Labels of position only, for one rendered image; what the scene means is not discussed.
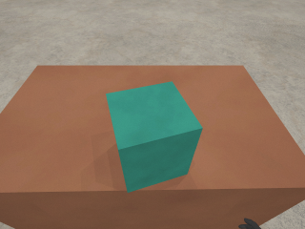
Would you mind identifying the carton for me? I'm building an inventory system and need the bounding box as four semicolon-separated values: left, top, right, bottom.
106;81;203;193

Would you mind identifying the robot right hand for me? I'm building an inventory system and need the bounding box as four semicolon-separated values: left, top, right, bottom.
238;218;261;229

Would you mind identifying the pedestal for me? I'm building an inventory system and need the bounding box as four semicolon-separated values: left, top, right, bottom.
0;65;305;229

